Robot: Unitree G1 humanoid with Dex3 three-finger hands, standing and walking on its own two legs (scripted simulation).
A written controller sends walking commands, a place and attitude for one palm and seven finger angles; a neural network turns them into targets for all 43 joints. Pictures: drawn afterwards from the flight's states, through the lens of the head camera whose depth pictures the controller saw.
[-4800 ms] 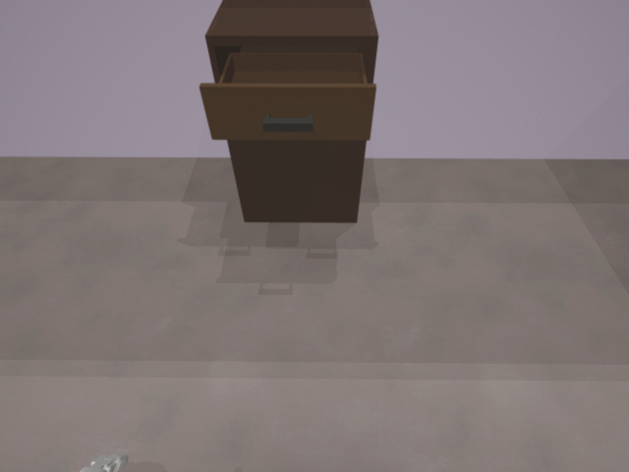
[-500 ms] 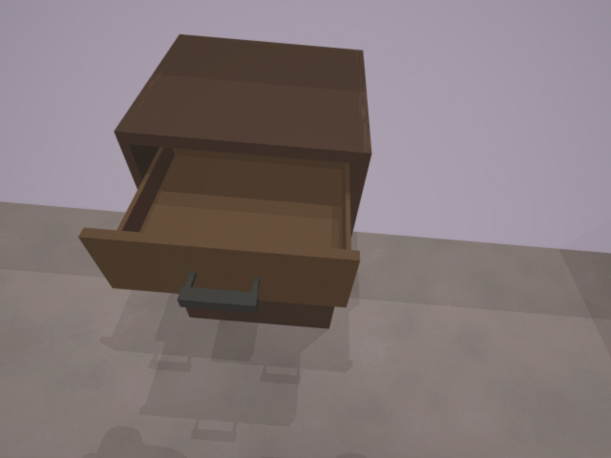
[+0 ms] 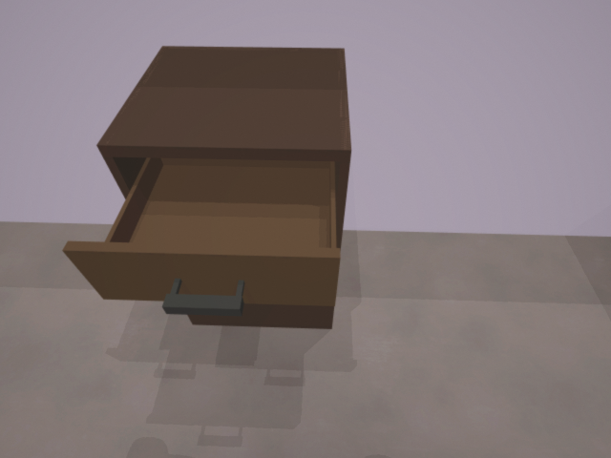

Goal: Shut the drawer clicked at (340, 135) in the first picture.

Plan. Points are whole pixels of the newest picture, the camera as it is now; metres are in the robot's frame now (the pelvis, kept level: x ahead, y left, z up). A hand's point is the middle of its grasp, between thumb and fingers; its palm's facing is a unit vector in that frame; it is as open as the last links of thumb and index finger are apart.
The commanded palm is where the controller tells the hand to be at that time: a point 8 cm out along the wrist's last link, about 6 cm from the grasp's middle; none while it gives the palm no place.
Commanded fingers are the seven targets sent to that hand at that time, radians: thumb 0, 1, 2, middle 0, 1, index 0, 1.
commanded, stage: come to a stop and stand still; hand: left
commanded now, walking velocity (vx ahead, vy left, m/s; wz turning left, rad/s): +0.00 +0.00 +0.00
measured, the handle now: (206, 294) +0.39 +0.19 -0.09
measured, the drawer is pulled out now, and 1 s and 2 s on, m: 0.24 0.24 0.24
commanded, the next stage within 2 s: look again from close up in 0.88 s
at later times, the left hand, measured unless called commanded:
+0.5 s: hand out of the picture +0.04 +0.20 -0.17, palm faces -0.01 -0.98 -0.20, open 7.3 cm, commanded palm none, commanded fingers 0.00 0.90 0.90 -0.20 -0.30 -0.20 -0.30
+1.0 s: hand out of the picture +0.05 +0.19 -0.17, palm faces -0.01 -0.98 -0.21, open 7.3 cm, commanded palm none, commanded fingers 0.00 0.90 0.90 -0.20 -0.30 -0.20 -0.30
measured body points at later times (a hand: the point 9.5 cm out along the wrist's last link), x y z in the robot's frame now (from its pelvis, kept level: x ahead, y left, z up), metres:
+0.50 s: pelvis +0.03 +0.03 +0.00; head +0.05 +0.02 +0.45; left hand +0.04 +0.25 -0.15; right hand +0.04 -0.20 -0.16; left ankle +0.02 +0.12 -0.74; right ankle +0.02 -0.11 -0.74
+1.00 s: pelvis +0.05 +0.02 +0.01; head +0.06 +0.01 +0.45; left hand +0.05 +0.24 -0.15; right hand +0.04 -0.20 -0.16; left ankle +0.02 +0.12 -0.74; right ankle +0.02 -0.11 -0.74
